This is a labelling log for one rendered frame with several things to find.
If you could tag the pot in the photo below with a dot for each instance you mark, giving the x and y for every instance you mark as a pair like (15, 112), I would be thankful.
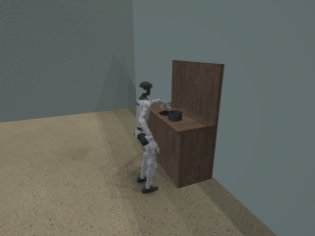
(174, 115)

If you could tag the robot left forearm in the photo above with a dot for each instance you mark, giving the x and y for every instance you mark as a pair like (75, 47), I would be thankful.
(157, 101)

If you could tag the table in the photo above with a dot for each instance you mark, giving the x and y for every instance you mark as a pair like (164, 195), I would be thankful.
(187, 147)

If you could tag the robot right forearm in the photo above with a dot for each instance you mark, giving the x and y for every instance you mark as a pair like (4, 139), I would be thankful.
(146, 130)

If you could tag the lid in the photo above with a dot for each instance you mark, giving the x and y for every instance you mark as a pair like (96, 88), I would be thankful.
(164, 113)

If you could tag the left robot foot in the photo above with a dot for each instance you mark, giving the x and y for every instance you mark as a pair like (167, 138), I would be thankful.
(140, 179)

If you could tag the robot left hand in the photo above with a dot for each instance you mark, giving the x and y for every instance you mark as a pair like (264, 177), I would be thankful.
(167, 105)

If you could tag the right robot shin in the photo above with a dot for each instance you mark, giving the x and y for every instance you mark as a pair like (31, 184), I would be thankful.
(150, 173)

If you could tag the robot right hand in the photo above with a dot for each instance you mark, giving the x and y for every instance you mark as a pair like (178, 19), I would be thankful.
(153, 146)

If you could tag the right robot upper arm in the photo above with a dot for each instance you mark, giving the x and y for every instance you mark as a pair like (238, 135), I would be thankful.
(146, 106)

